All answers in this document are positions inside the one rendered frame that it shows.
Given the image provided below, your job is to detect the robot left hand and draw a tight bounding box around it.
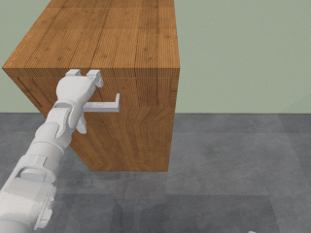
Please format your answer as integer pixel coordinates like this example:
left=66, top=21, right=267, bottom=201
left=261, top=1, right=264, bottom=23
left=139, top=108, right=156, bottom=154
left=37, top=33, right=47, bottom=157
left=56, top=69, right=104, bottom=134

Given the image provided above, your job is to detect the left robot forearm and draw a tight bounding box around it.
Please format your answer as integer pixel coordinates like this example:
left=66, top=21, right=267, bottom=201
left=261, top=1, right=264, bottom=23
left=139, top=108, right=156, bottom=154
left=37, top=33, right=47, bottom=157
left=0, top=99, right=83, bottom=203

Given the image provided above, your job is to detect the robot left upper arm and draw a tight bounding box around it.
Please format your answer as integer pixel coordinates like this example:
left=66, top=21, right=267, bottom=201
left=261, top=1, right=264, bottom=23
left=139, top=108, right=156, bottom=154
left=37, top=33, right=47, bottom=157
left=0, top=177, right=57, bottom=233

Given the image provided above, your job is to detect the handle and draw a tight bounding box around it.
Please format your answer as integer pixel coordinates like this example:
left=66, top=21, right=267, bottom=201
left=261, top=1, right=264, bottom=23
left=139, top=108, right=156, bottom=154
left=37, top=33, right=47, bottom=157
left=82, top=93, right=121, bottom=113

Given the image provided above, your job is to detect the drawer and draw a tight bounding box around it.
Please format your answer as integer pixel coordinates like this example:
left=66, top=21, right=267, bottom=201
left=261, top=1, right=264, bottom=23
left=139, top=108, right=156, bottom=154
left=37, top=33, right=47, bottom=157
left=19, top=77, right=171, bottom=108

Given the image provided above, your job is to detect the cabinet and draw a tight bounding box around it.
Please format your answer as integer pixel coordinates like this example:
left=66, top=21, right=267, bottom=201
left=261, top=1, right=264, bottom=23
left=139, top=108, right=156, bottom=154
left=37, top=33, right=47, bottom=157
left=2, top=0, right=181, bottom=172

